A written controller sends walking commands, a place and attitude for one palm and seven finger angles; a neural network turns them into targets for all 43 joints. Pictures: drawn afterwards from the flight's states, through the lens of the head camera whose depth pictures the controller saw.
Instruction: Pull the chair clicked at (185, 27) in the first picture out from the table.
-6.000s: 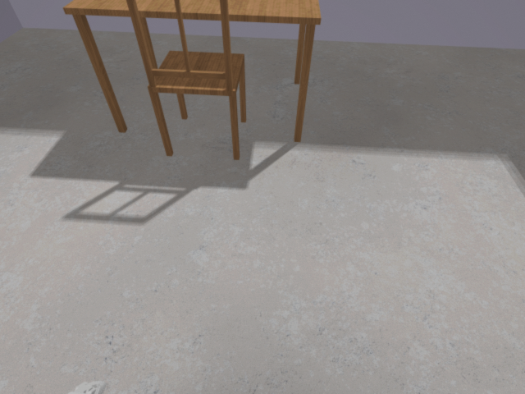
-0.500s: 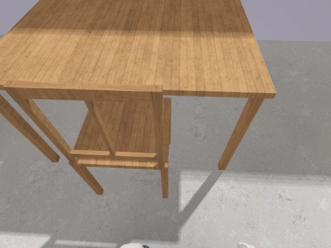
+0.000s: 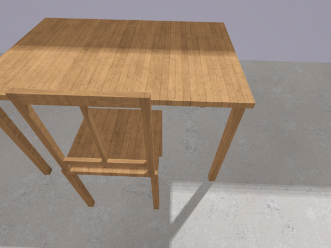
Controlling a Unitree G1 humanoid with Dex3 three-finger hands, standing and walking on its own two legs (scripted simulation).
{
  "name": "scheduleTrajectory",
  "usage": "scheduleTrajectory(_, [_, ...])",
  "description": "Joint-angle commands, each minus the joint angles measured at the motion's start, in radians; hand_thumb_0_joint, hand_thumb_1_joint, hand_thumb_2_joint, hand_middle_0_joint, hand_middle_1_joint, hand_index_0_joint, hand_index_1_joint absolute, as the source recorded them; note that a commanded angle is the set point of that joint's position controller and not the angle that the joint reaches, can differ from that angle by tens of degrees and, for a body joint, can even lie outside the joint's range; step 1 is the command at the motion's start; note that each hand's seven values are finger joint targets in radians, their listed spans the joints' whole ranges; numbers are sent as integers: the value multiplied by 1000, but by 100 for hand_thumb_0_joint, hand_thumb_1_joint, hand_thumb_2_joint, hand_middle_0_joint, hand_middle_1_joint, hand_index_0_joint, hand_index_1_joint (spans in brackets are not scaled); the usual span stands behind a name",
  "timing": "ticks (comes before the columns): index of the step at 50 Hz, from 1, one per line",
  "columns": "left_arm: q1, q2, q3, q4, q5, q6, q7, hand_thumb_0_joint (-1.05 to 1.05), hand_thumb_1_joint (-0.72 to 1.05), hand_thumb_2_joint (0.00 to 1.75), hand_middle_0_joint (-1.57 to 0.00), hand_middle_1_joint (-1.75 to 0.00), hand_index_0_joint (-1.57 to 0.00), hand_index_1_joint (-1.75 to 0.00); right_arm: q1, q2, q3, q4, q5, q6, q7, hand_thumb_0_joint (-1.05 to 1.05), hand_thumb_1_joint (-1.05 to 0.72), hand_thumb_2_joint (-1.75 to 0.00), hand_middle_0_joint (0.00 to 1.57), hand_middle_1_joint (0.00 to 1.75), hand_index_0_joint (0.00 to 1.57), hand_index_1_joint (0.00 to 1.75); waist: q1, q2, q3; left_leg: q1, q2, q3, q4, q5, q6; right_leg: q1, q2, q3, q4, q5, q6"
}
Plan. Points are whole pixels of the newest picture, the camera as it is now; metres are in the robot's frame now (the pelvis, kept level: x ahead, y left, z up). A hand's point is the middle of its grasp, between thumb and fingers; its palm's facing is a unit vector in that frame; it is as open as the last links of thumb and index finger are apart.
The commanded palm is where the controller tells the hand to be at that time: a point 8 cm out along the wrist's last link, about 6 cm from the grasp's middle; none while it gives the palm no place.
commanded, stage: look again from close up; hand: left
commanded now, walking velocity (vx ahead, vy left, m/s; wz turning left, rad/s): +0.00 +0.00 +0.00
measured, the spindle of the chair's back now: (96, 136) +0.48 +0.28 -0.09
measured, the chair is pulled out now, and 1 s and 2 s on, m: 0.00 0.00 0.00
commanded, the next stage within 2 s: shuffle to correct the standing spot in 0.94 s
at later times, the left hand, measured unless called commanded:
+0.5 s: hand out of the picture -0.01 +0.24 -0.18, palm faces +0.02 -0.98 -0.20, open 7.4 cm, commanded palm none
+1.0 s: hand out of the picture -0.06 +0.22 -0.18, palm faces +0.01 -0.98 -0.19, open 7.4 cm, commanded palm none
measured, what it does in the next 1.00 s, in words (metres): shifts its weight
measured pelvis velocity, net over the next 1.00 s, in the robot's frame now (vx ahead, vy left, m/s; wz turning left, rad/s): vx -0.04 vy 0.06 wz -0.01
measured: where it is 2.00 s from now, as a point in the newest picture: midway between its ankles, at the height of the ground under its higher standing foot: outside the picture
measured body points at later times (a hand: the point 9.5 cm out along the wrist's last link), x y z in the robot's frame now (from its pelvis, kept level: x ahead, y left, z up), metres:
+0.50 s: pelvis -0.03 +0.06 -0.01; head -0.04 +0.06 +0.44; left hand -0.01 +0.29 -0.16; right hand +0.01 -0.18 -0.15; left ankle -0.01 +0.15 -0.74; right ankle -0.01 -0.08 -0.74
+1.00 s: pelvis -0.04 +0.06 +0.00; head -0.02 +0.06 +0.44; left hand -0.06 +0.27 -0.16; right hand -0.04 -0.16 -0.17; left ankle -0.01 +0.15 -0.74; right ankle -0.01 -0.08 -0.74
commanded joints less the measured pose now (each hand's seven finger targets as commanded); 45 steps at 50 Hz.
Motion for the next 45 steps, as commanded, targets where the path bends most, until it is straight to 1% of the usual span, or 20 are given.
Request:
scheduleTrajectory(1, [70, 231, 40, -118, 7, -44, 12, 0, 90, 90, -20, -30, -20, -30, 4, -190, -56, -166, -13, -40, 7, 0, -90, -90, 20, 30, 20, 30, 5, 81, 27, -104, 36, -56, 66, 86, 60, -91, -165, 168, -47, 38, 10])
scheduleTrajectory(2, [75, 230, 42, -131, 10, -48, 10, 0, 90, 90, -20, -30, -20, -30, 18, -161, -58, -176, -12, -42, 4, 0, -90, -90, 20, 30, 20, 30, -5, 37, -80, -104, 8, -42, 126, 49, 61, -42, -200, 206, -64, 92, -8])
scheduleTrajectory(3, [76, 215, 45, -140, 12, -51, 11, 0, 90, 90, -20, -30, -20, -30, 36, -139, -59, -181, -10, -39, 3, 0, -90, -90, 20, 30, 20, 30, -7, -65, -103, -133, -13, -28, 171, -14, 55, -36, -232, 241, -101, 36, -21])
scheduleTrajectory(4, [67, 215, 48, -151, 16, -50, 11, 0, 90, 90, -20, -30, -20, -30, 36, -151, -65, -191, -11, -35, 5, 0, -90, -90, 20, 30, 20, 30, -7, -133, -75, -158, -15, -29, 214, -53, 56, -71, -252, 259, -132, -40, -39])
scheduleTrajectory(5, [65, 182, 39, -162, 15, -40, 15, 0, 90, 90, -20, -30, -20, -30, 56, -120, -52, -200, -14, -26, 11, 0, -90, -90, 20, 30, 20, 30, -15, -178, -50, -176, -14, -21, 234, -73, 65, -88, -251, 259, -141, -92, -47])
scheduleTrajectory(6, [63, 175, 42, -169, 17, -35, 15, 0, 90, 90, -20, -30, -20, -30, 54, -120, -58, -205, -14, -25, 12, 0, -90, -90, 20, 30, 20, 30, -16, -172, -12, -182, -13, -24, 262, -75, 69, -142, -249, 254, -150, -132, -50])
scheduleTrajectory(7, [46, 175, 44, -184, 19, -31, 15, 0, 90, 90, -20, -30, -20, -30, 66, -125, -58, -207, -14, -25, 12, 0, -90, -90, 20, 30, 20, 30, -28, -153, 14, -177, -5, -23, 249, -63, 70, -182, -243, 235, -139, -134, -55])
scheduleTrajectory(9, [37, 168, 45, -196, 17, -26, 14, 0, 90, 90, -20, -30, -20, -30, 90, -113, -53, -201, -12, -30, 11, 0, -90, -90, 20, 30, 20, 30, -36, -72, 20, -131, 0, -27, 176, -1, 72, -213, -210, 190, -100, -103, -40])
scheduleTrajectory(10, [54, 144, 34, -195, 16, -20, 15, 0, 90, 90, -20, -30, -20, -30, 104, -83, -41, -195, -12, -31, 15, 0, -90, -90, 20, 30, 20, 30, -31, -34, 9, -122, 2, -28, 134, 17, 69, -186, -182, 156, -68, -74, -22])
scheduleTrajectory(12, [65, 151, 33, -188, 10, -17, 12, 0, 90, 90, -20, -30, -20, -30, 76, -115, -40, -198, -9, -37, 14, 0, -90, -90, 20, 30, 20, 30, -14, 61, 48, -160, 37, -80, 63, 81, 77, -167, -132, 101, -2, -16, 12])
scheduleTrajectory(14, [95, 136, 27, -178, 11, -17, 10, 0, 90, 90, -20, -30, -20, -30, 55, -137, -39, -205, -8, -42, 12, 0, -90, -90, 20, 30, 20, 30, 3, 96, 14, -163, 68, -112, 23, 143, 91, -112, -108, 66, 38, 40, 31])
scheduleTrajectory(15, [114, 120, 19, -176, 12, -13, 10, 0, 90, 90, -20, -30, -20, -30, 53, -133, -33, -202, -9, -42, 12, 0, -90, -90, 20, 30, 20, 30, 13, 82, 7, -168, 75, -116, 10, 138, 96, -85, -104, 59, 35, 35, 35])
scheduleTrajectory(16, [119, 120, 18, -168, 11, -13, 10, 0, 90, 90, -20, -30, -20, -30, 48, -138, -33, -203, -7, -42, 12, 0, -90, -90, 20, 30, 20, 30, 10, 67, 2, -166, 72, -116, -3, 112, 96, -78, -106, 60, 33, 36, 39])
scheduleTrajectory(23, [132, 109, 13, -153, 18, -9, 5, 0, 90, 90, -20, -30, -20, -30, 30, -146, -37, -198, -8, -31, 17, 0, -90, -90, 20, 30, 20, 30, 1, 54, 62, -208, 65, -134, -105, -170, 93, -108, -108, 61, 9, -19, 52])
scheduleTrajectory(26, [151, 99, 11, -142, 20, -11, 5, 0, 90, 90, -20, -30, -20, -30, 27, -147, -37, -189, -6, -30, 19, 0, -90, -90, 20, 30, 20, 30, 3, 33, 47, -196, 66, -134, -117, -180, 96, -99, -111, 61, 5, -12, 55])
scheduleTrajectory(28, [160, 94, 10, -133, 20, -14, 5, 0, 90, 90, -20, -30, -20, -30, 31, -145, -36, -181, -4, -32, 19, 0, -90, -90, 20, 30, 20, 30, 1, 42, 37, -179, 63, -132, -117, -160, 96, -99, -117, 65, 5, 6, 55])
scheduleTrajectory(30, [168, 94, 9, -124, 20, -16, 6, 0, 90, 90, -20, -30, -20, -30, 34, -140, -34, -171, -3, -31, 20, 0, -90, -90, 20, 30, 20, 30, 1, 19, 33, -168, 60, -122, -109, -142, 96, -96, -121, 70, -3, 10, 54])
scheduleTrajectory(33, [178, 85, 8, -106, 18, -19, 8, 0, 90, 90, -20, -30, -20, -30, 44, -133, -32, -153, -1, -32, 19, 0, -90, -90, 20, 30, 20, 30, -4, 30, 26, -151, 55, -112, -100, -113, 93, -100, -128, 77, -7, 27, 53])
scheduleTrajectory(35, [185, 84, 7, -98, 19, -19, 9, 0, 90, 90, -20, -30, -20, -30, 44, -128, -29, -142, 1, -29, 20, 0, -90, -90, 20, 30, 20, 30, -2, 8, 42, -152, 52, -105, -94, -114, 93, -107, -128, 83, -17, 17, 52])
scheduleTrajectory(45, [199, 67, 9, -64, 17, -22, 13, 0, 90, 90, -20, -30, -20, -30, 70, -101, -29, -96, 2, -24, 21, 0, -90, -90, 20, 30, 20, 30, -6, -12, 57, -158, 42, -91, -82, -134, 86, -130, -129, 103, -34, -31, 49])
